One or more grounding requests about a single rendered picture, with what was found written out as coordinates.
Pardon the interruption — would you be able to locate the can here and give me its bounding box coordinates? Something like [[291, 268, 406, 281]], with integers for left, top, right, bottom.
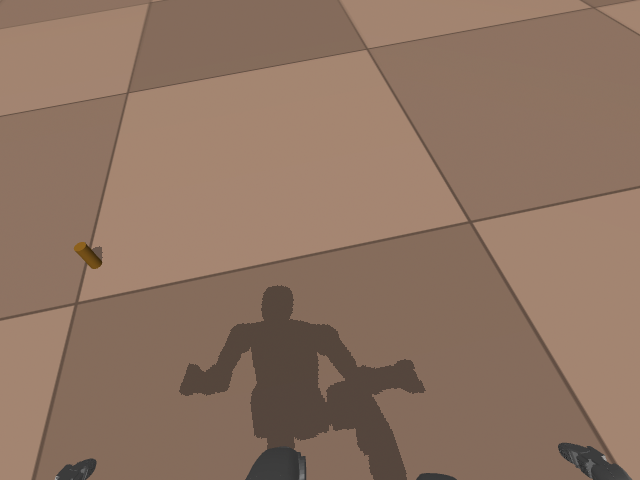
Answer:
[[74, 242, 102, 269]]

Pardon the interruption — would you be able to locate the left robot hand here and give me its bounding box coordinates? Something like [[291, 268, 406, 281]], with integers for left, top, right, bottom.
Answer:
[[55, 458, 97, 480]]

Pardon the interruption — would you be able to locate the right robot hand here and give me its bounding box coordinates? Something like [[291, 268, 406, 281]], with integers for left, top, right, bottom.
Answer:
[[558, 443, 632, 480]]

